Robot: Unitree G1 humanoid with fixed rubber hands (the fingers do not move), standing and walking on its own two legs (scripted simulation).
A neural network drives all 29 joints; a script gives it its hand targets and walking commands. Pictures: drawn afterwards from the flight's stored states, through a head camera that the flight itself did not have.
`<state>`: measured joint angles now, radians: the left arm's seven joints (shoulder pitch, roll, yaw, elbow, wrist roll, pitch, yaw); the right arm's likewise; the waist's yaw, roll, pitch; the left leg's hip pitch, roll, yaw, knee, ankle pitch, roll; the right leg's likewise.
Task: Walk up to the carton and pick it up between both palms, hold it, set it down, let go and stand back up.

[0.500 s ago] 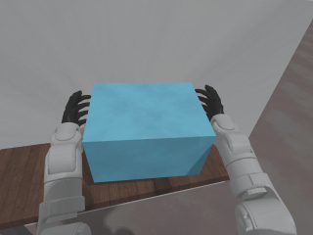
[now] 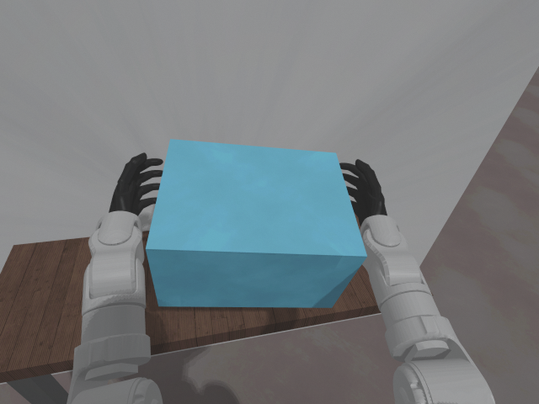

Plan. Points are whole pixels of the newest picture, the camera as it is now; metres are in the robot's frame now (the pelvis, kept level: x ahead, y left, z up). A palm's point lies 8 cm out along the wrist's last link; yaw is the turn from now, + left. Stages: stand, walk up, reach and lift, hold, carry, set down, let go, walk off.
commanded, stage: set down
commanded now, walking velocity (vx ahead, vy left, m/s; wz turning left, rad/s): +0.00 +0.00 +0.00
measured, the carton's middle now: (252, 225) +0.36 +0.02 +0.12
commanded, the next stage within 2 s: none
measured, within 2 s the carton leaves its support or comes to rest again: neither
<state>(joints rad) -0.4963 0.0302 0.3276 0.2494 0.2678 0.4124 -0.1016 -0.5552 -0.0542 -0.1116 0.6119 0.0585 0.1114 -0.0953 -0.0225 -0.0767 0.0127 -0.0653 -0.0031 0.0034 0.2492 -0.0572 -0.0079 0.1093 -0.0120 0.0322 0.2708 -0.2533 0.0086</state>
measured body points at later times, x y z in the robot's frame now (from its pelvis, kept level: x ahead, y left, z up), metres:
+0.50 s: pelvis +0.01 +0.00 +0.00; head -0.01 +0.03 +0.45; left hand +0.38 +0.19 +0.10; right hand +0.38 -0.16 +0.11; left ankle +0.06 +0.12 -0.75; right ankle -0.06 -0.12 -0.75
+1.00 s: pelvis +0.01 +0.00 +0.00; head +0.02 +0.03 +0.45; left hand +0.39 +0.20 +0.07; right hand +0.40 -0.15 +0.08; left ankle +0.06 +0.12 -0.75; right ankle -0.06 -0.12 -0.75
